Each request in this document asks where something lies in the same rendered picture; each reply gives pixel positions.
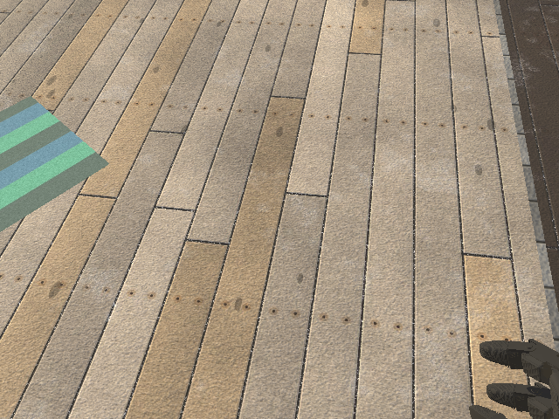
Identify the robot right hand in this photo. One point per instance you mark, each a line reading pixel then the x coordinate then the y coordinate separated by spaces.
pixel 539 362

